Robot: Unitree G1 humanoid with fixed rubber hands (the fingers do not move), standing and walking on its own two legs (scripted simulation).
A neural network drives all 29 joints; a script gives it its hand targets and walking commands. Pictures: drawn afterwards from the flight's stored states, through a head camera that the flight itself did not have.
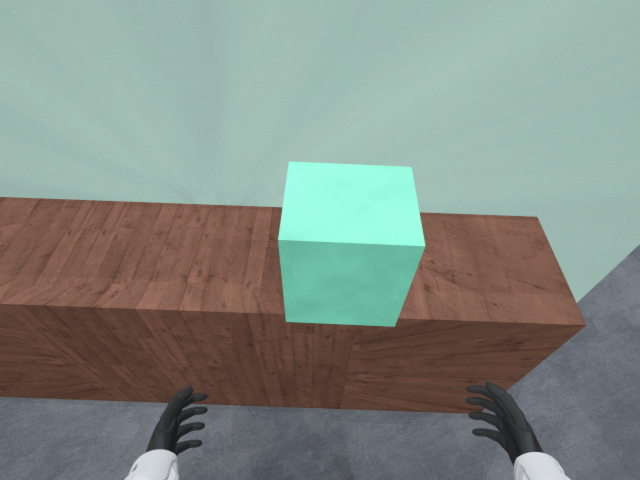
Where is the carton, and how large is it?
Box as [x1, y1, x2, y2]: [278, 162, 424, 326]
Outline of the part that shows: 289,162 278,237 286,321 394,326 424,248 424,241 411,167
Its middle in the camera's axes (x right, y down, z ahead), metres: +0.04 +0.02 +0.67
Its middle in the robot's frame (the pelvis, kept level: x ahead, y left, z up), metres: +0.48 +0.00 -0.06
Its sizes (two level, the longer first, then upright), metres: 0.203 0.168 0.241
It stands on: a pedestal, 0.59 m high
